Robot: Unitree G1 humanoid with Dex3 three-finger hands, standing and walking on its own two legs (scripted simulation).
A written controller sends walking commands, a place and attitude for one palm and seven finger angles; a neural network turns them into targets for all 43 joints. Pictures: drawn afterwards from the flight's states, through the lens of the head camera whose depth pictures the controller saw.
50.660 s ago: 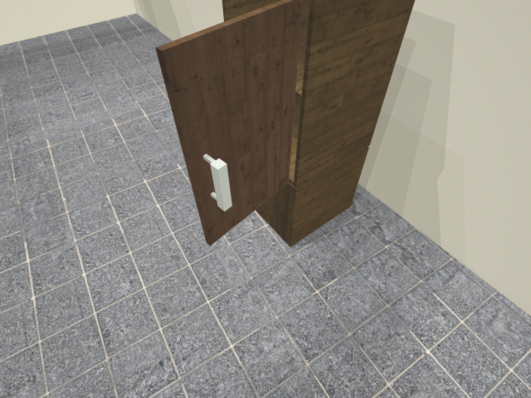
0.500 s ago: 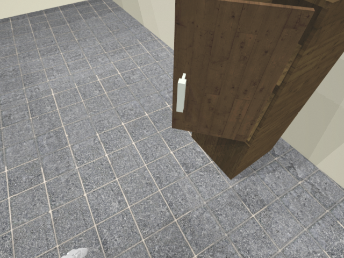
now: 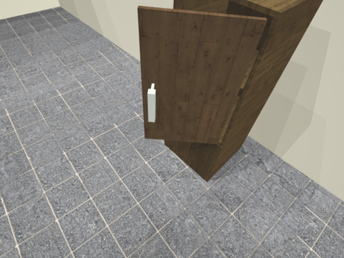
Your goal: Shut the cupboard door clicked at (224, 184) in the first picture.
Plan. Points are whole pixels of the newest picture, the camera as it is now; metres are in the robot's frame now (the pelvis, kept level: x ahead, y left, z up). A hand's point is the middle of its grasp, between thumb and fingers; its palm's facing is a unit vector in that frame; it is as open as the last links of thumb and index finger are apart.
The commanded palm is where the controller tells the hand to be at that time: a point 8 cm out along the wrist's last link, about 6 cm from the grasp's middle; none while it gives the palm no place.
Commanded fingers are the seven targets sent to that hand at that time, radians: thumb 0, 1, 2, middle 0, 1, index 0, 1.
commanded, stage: take the last steps up to it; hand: left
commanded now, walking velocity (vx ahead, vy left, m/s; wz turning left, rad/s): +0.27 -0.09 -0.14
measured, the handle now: (152, 102) +0.66 +0.09 -0.08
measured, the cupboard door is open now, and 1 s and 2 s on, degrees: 42 42 42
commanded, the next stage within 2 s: come to a stop and stand still in 0.46 s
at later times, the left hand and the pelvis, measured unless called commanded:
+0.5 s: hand out of the picture +0.13 +0.12 -0.17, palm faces +0.01 -0.98 -0.19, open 7.2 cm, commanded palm none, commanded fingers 0.00 0.90 0.90 -0.20 -0.30 -0.20 -0.30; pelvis +0.12 -0.06 +0.00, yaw -1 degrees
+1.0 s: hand (137, 223) +0.24 +0.10 -0.18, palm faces +0.01 -0.97 -0.23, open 7.3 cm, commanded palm none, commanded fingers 0.00 0.90 0.90 -0.20 -0.30 -0.20 -0.30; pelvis +0.19 -0.08 -0.01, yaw -1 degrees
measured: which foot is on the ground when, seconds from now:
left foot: down 0.00-0.24, up 0.26-0.54, down 0.56-1.00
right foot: up 0.00-0.22, down 0.24-0.58, up 0.60-0.76, down 0.78-1.00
